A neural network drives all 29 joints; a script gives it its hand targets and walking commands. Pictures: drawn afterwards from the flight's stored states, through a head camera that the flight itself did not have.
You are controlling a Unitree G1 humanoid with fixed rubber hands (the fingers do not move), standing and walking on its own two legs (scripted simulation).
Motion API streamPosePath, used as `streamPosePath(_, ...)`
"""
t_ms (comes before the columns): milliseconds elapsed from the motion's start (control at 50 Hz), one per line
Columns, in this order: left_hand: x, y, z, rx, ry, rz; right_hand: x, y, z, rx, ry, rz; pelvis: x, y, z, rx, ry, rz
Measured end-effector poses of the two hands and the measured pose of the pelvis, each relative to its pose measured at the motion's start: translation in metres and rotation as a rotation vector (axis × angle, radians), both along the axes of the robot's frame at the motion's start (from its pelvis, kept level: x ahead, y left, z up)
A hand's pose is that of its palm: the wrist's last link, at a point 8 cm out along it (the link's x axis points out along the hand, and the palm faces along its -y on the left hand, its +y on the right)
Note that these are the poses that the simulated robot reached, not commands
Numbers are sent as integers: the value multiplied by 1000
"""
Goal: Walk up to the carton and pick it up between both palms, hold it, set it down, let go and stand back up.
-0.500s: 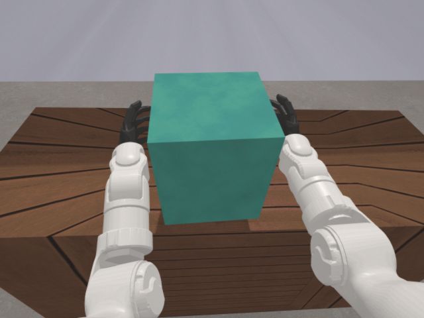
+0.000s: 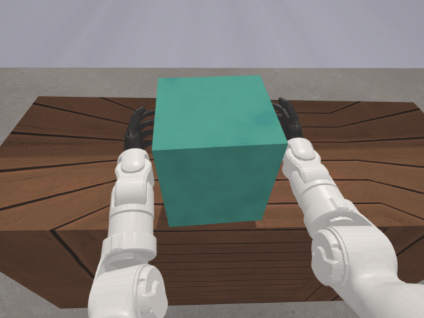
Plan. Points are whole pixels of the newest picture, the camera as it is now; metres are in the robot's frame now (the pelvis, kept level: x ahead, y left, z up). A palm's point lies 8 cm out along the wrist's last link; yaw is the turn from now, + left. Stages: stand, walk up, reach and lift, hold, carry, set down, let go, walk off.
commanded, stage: set down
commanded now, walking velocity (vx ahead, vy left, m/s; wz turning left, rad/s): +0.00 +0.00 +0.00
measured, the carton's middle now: (213, 153) +0.43 +0.03 +0.08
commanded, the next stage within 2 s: none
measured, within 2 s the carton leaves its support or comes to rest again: rests again in 0.66 s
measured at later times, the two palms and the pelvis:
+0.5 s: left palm (138, 157) +0.38 +0.17 +0.11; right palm (288, 144) +0.41 -0.12 +0.12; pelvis +0.00 +0.00 +0.00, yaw +0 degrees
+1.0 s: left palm (138, 163) +0.38 +0.17 +0.09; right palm (287, 149) +0.41 -0.12 +0.11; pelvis +0.00 +0.00 +0.00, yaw +0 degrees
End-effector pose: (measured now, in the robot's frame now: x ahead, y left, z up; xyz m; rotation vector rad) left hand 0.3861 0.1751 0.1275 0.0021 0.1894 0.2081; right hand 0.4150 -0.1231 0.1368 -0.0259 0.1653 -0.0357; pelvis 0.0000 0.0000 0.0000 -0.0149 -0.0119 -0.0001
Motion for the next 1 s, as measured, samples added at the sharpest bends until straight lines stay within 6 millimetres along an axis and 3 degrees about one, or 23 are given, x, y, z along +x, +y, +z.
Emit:
streamPosePath(760,-6,1,-32,-23,19,16,-3,1,-26,-29,17,17,-1,0,0,-1,42,-1)
streamPosePath(1000,-7,-1,-33,-43,10,18,-4,-1,-28,-28,7,17,-1,0,0,-1,43,-1)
